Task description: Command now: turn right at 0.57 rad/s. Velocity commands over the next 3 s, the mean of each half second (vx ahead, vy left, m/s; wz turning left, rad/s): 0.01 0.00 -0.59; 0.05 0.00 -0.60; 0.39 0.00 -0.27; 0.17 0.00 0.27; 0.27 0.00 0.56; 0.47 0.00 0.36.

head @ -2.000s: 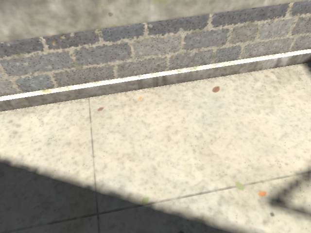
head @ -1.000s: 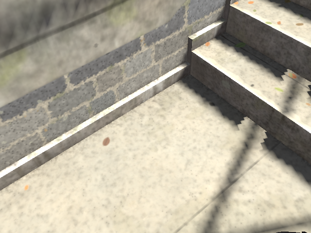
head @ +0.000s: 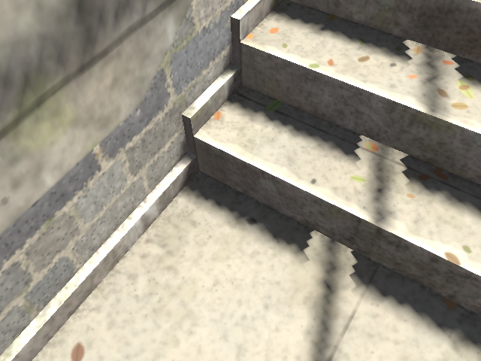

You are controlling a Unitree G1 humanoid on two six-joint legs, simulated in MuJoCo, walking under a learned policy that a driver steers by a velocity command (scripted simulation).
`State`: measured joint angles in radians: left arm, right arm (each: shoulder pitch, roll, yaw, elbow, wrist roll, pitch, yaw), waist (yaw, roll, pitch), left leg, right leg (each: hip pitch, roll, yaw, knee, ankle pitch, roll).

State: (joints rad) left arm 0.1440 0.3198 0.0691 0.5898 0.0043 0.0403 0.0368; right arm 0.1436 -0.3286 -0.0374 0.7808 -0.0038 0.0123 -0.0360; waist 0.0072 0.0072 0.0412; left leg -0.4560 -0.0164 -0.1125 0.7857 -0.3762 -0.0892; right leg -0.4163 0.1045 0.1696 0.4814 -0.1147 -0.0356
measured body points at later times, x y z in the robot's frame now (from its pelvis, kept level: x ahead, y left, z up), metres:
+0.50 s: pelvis +0.00 +0.01 +0.00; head +0.03 -0.01 +0.45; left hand +0.25 +0.21 -0.08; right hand +0.01 -0.31 -0.11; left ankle +0.02 +0.15 -0.73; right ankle -0.04 -0.11 -0.72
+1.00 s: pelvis +0.01 +0.00 +0.00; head +0.03 +0.00 +0.45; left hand +0.29 +0.15 -0.10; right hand -0.04 -0.31 -0.09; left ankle +0.07 +0.09 -0.74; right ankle -0.05 -0.10 -0.72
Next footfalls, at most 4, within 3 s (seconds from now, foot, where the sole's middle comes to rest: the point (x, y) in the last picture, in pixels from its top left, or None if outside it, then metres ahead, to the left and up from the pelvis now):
0.10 left None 0.06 0.15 -0.77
0.52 right None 0.00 -0.12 -0.77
0.96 left None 0.10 0.06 -0.77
1.42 right None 0.10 -0.32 -0.77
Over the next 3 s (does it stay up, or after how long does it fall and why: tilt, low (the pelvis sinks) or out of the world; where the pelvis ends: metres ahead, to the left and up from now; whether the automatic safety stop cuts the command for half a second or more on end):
stays up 0.47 -0.32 0.01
